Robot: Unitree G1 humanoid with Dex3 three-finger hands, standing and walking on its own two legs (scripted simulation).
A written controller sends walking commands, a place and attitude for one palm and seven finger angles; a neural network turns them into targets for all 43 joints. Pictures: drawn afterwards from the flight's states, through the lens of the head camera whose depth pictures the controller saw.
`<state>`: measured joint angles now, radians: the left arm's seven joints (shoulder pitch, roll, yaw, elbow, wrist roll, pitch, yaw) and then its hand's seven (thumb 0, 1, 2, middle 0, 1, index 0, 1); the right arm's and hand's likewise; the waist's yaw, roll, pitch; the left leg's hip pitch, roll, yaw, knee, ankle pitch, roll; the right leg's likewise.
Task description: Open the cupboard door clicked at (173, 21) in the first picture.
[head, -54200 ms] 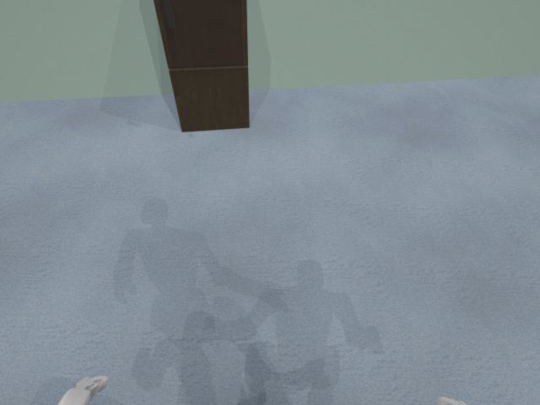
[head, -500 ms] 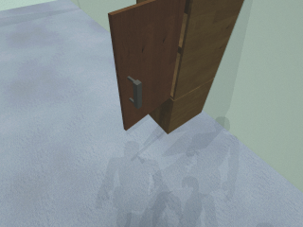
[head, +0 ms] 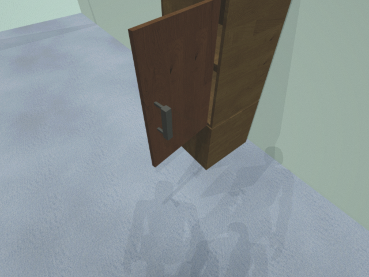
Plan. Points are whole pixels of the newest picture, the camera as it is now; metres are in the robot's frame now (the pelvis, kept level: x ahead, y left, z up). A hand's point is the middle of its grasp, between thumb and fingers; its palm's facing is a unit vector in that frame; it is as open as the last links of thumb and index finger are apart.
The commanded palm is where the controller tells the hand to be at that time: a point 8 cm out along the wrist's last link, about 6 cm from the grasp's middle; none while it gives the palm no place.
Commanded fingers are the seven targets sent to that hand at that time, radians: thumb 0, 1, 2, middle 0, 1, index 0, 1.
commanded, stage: let the arm hang, fingers relaxed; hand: left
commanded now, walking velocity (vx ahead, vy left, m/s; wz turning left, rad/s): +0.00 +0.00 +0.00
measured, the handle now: (162, 120) +0.62 +0.11 -0.07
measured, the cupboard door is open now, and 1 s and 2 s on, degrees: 98 98 98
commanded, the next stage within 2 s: look to check the result in 0.14 s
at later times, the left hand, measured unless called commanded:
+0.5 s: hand out of the picture +0.01 +0.17 -0.17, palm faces +0.04 -0.98 -0.20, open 7.4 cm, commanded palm none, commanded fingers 0.00 0.90 0.90 -0.20 -0.30 -0.20 -0.30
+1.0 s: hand out of the picture +0.05 +0.18 -0.17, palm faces +0.02 -0.97 -0.24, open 7.4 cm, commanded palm none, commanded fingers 0.00 0.90 0.90 -0.20 -0.30 -0.20 -0.30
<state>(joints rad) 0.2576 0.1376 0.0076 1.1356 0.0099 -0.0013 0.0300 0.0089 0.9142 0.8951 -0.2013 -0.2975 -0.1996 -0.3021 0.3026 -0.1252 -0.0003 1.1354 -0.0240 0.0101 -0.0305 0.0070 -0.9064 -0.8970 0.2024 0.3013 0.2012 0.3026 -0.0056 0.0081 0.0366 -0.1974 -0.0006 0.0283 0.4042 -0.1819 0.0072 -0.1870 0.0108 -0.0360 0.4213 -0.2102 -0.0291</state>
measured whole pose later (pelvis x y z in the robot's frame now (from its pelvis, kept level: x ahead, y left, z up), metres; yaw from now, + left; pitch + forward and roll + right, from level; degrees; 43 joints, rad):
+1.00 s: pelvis +0.03 -0.01 +0.00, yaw +0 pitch -1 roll +0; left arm 0.21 0.19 0.02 1.14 0.01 -0.02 0.02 0.01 0.91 0.90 -0.20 -0.30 -0.20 -0.30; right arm 0.23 -0.18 -0.01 1.14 -0.02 0.00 -0.03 0.01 -0.91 -0.90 0.20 0.30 0.20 0.30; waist 0.00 0.01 0.06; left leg -0.14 0.02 0.02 0.36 -0.20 -0.01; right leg -0.13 0.03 -0.04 0.38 -0.23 -0.05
